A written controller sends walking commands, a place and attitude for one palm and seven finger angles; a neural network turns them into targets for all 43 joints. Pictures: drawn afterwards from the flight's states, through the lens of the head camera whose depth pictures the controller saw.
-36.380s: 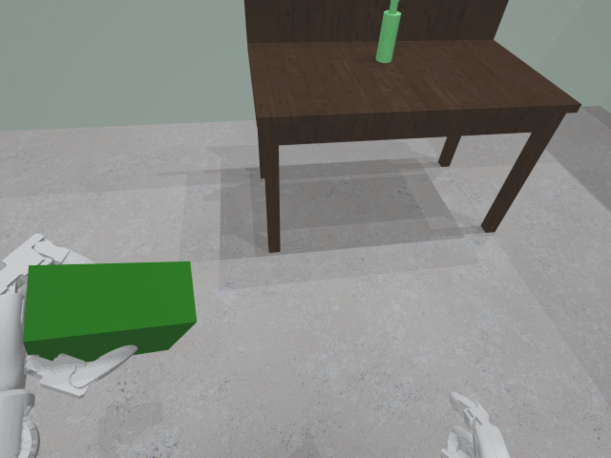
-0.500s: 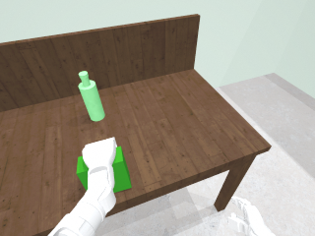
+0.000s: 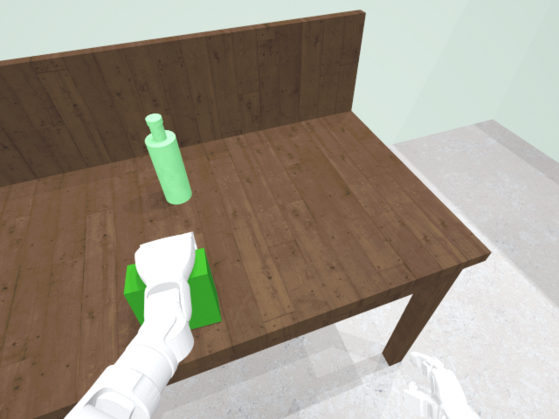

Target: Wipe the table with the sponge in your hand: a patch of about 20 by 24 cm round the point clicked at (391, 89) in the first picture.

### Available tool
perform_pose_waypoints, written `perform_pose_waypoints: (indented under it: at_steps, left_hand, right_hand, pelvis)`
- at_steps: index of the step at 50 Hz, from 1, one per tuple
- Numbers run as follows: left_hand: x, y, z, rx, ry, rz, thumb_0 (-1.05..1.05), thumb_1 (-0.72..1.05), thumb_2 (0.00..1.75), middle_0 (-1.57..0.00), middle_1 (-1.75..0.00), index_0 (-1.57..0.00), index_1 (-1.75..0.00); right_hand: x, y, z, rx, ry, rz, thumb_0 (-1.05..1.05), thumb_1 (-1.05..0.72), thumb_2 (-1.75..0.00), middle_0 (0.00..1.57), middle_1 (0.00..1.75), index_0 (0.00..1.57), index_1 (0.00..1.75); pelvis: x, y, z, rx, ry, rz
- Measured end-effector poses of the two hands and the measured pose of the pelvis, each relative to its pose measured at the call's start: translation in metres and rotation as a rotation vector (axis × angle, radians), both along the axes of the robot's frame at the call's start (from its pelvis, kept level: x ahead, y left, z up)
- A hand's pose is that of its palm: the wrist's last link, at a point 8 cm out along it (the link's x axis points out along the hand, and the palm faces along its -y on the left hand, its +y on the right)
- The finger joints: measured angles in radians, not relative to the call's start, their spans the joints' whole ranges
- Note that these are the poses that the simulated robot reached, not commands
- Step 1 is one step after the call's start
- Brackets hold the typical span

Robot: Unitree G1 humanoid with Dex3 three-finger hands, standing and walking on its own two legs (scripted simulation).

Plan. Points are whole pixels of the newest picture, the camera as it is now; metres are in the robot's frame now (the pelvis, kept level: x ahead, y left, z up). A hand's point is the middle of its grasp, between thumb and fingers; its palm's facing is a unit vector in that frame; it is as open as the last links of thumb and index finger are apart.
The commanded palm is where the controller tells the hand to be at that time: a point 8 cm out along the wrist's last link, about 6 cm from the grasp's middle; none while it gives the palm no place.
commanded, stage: wipe forward along the middle lane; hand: left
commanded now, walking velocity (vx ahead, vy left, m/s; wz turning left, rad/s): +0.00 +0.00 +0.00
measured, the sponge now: (179, 302) +0.32 +0.22 -0.06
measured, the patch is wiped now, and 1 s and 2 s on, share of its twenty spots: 0.95 0.95 0.95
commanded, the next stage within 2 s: slide back across to the first lane in 1.34 s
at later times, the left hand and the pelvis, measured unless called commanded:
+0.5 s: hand (171, 257) +0.37 +0.23 -0.01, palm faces -0.08 -0.03 -1.00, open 10.4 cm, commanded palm +0.35 +0.23 +0.03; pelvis -0.01 +0.00 -0.01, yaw +0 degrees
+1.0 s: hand (166, 233) +0.42 +0.26 +0.00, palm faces -0.11 +0.00 -0.99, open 10.4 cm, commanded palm +0.41 +0.25 +0.03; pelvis -0.01 +0.01 -0.02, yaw +0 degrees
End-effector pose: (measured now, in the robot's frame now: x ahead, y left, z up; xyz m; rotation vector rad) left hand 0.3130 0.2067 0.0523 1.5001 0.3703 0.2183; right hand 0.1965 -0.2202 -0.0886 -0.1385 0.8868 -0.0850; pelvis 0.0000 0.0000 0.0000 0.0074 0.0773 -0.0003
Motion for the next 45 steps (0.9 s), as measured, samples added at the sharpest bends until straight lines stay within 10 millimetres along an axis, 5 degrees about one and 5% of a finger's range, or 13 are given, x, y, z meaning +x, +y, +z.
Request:
perform_pose_waypoints:
  at_steps: [45]
  left_hand:
    - [0.087, 0.041, -0.001, 0.07, 0.019, 0.013, 0.01, -0.53, 1.05, -0.72, -1.31, -0.72, -1.32]
  right_hand:
    - [-0.111, -0.027, -0.044, -0.067, 0.257, -0.133, 0.01, -0.91, -0.9, 0.2, 0.3, 0.2, 0.3]
  pelvis:
    - [-0.009, 0.005, -0.014, -0.016, 0.16, 0.007]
